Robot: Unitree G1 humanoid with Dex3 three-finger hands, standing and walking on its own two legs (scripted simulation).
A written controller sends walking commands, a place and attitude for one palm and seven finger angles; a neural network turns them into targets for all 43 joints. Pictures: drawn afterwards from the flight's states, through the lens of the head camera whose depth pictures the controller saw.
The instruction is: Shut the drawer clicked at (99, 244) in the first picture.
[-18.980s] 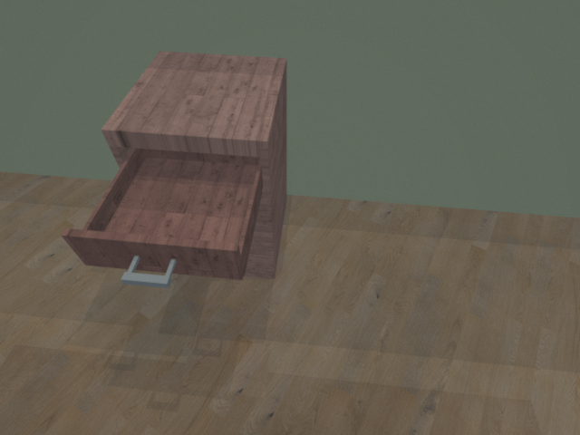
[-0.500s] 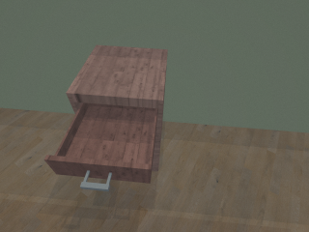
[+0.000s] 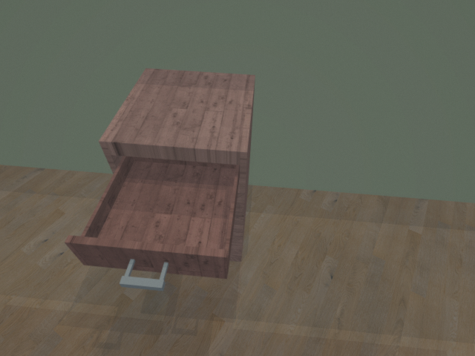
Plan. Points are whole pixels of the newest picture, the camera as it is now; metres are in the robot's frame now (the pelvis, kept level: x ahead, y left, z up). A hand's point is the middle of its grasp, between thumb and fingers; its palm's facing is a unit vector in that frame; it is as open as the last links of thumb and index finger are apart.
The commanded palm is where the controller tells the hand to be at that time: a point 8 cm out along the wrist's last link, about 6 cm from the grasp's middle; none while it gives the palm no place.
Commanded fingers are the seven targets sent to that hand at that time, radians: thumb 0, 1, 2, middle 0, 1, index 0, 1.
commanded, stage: shuffle to correct the standing spot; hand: left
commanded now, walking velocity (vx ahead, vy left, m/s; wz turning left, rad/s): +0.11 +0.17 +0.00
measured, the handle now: (145, 274) +0.33 +0.25 -0.20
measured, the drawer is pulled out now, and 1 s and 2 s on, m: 0.30 0.30 0.30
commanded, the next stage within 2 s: come to a stop and stand still in 0.28 s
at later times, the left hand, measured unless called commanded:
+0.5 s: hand out of the picture +0.02 +0.21 -0.18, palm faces +0.05 -0.98 -0.21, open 7.4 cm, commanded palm none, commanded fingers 0.00 0.90 0.90 -0.20 -0.30 -0.20 -0.30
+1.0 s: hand out of the picture +0.02 +0.18 -0.17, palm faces +0.01 -0.97 -0.23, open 7.3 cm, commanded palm none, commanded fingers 0.00 0.90 0.90 -0.20 -0.30 -0.20 -0.30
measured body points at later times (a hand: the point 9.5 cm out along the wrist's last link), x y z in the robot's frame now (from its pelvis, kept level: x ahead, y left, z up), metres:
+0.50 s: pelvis +0.04 +0.04 -0.01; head +0.06 +0.04 +0.44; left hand +0.02 +0.26 -0.17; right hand +0.01 -0.18 -0.16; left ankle -0.02 +0.09 -0.74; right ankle -0.01 -0.10 -0.74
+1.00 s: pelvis +0.00 +0.00 -0.01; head +0.01 -0.02 +0.44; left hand +0.02 +0.23 -0.15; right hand +0.02 -0.23 -0.17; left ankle -0.02 +0.09 -0.74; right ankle -0.01 -0.10 -0.74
